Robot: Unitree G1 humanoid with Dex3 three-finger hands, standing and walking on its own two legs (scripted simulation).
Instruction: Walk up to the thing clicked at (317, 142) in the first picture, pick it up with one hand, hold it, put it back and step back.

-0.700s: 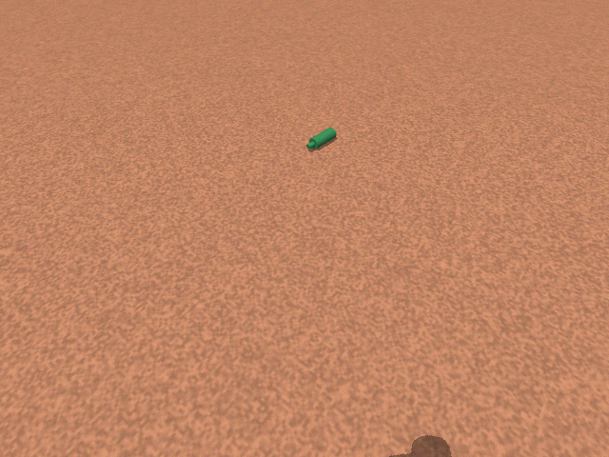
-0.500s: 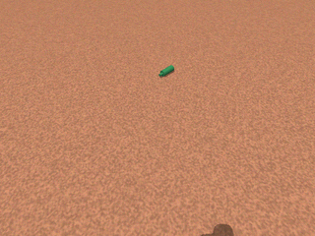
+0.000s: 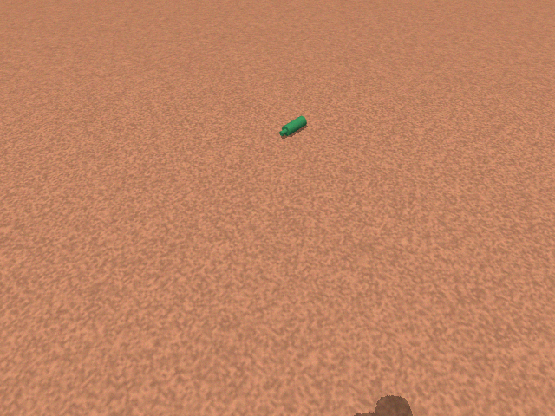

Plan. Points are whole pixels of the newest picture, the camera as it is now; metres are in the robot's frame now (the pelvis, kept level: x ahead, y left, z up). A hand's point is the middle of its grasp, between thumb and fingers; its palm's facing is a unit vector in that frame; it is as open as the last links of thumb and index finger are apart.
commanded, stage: stand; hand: left
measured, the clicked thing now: (292, 127) +1.80 -0.03 -0.75
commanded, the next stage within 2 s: walk up in 0.42 s
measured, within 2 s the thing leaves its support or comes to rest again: neither
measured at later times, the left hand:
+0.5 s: hand out of the picture +0.08 +0.26 -0.15, palm faces +0.04 -0.95 -0.32, open 7.4 cm
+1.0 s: hand (82, 410) +0.17 +0.34 -0.17, palm faces +0.32 -0.91 -0.25, open 7.4 cm
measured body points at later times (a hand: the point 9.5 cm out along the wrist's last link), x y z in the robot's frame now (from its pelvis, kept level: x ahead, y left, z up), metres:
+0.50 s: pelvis +0.01 +0.00 +0.00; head +0.02 +0.01 +0.45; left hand +0.08 +0.31 -0.13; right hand +0.08 -0.31 -0.13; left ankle +0.00 +0.12 -0.74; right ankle -0.01 -0.12 -0.74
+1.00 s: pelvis +0.18 +0.04 -0.01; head +0.16 +0.09 +0.44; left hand +0.16 +0.39 -0.15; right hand +0.32 -0.27 -0.08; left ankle +0.11 +0.15 -0.75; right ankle +0.34 -0.11 -0.68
